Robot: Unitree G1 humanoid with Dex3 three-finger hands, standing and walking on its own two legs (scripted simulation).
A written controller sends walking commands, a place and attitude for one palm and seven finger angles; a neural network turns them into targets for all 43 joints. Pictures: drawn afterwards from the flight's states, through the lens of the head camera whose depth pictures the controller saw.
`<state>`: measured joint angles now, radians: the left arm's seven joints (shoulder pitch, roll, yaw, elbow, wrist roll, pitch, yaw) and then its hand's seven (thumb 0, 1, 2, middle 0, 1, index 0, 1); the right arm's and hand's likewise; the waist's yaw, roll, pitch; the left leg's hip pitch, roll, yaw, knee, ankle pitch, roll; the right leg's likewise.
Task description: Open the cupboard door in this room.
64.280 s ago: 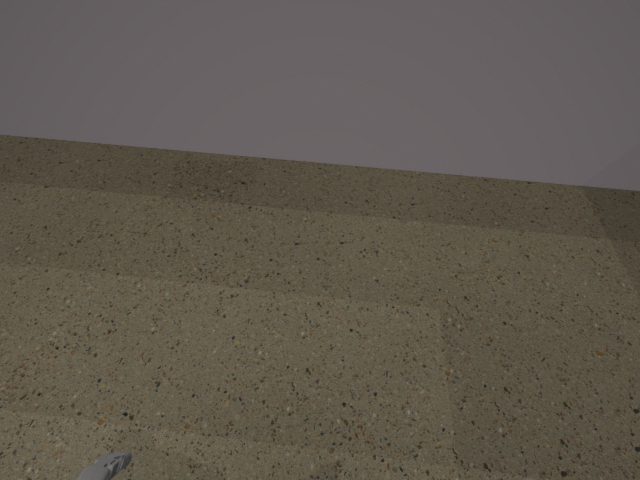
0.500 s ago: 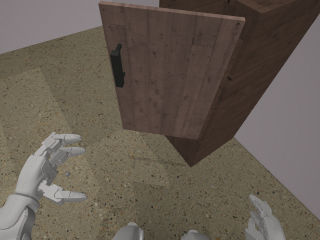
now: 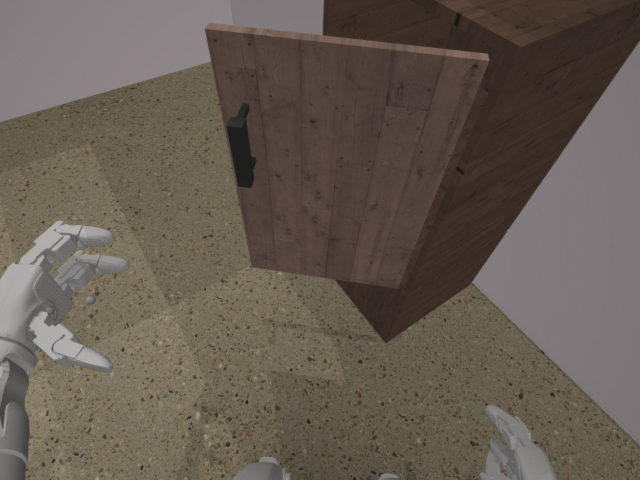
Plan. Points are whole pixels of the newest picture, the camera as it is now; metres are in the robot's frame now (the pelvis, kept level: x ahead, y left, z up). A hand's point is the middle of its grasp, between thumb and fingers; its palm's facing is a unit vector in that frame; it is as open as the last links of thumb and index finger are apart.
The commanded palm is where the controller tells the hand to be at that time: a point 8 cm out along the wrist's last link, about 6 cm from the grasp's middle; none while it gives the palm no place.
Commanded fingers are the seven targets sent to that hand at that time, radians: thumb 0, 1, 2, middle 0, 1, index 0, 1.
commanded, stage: raise the hand with hooked fingers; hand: left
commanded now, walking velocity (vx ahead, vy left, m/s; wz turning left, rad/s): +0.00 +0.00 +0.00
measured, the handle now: (245, 146) +0.59 +0.16 +0.05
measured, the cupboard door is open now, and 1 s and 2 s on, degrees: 47 47 47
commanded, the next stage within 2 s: move the hooked fingers beside the handle in 0.46 s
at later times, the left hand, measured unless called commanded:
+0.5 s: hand (102, 307) +0.29 +0.27 +0.07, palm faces -0.07 -1.00 -0.04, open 14.0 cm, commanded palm +0.26 +0.32 +0.07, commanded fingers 0.00 -0.50 0.30 -0.30 -1.20 -0.30 -1.20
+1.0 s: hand (141, 249) +0.36 +0.25 +0.07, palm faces -0.10 -0.99 -0.02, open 14.0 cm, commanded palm +0.34 +0.30 +0.07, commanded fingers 0.00 -0.50 0.30 -0.30 -1.20 -0.30 -1.20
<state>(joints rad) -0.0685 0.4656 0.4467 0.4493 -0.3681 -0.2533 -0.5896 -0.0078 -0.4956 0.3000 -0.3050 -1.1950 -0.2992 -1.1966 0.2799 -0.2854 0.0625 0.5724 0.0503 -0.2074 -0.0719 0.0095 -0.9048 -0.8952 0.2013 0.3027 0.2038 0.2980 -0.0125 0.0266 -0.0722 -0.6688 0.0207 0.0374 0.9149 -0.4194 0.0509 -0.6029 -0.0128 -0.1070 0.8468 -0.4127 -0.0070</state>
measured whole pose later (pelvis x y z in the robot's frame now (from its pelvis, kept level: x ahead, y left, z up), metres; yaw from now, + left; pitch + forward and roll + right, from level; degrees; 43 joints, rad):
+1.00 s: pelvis +0.00 -0.01 +0.00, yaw -1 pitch +13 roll -2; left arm -0.31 0.49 0.44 0.68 -0.31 -0.28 -0.58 -0.01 -0.50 0.30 -0.31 -1.20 -0.30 -1.20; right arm 0.32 -0.30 0.05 0.58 0.04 -0.16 -0.07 0.01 -0.91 -0.90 0.20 0.30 0.20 0.30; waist -0.06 0.02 -0.08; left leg -0.72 0.03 0.06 0.91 -0.42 0.04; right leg -0.67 0.00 -0.08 0.86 -0.41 -0.01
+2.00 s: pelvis +0.00 +0.01 -0.02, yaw -3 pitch +22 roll -4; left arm -0.94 0.70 0.48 1.23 -0.12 -0.34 -0.50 -0.01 -0.50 0.30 -0.30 -1.20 -0.30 -1.20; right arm 0.40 -0.30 0.06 0.62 0.01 0.02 -0.03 0.00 -0.91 -0.89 0.20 0.30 0.20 0.30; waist -0.19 0.02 -0.08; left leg -0.98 0.05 0.05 1.04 -0.45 0.06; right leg -0.92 0.02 -0.09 0.95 -0.42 0.00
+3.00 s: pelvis +0.00 +0.00 -0.03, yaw -4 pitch +24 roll -5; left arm -1.04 0.77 0.49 1.28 -0.07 -0.34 -0.46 -0.01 -0.50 0.30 -0.31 -1.20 -0.30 -1.20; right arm 0.39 -0.30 0.08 0.60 0.01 0.07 -0.03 0.00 -0.91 -0.89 0.20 0.30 0.20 0.30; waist -0.23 0.02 -0.07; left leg -1.05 0.07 0.03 1.08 -0.47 0.05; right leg -0.97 0.03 -0.10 0.98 -0.43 -0.02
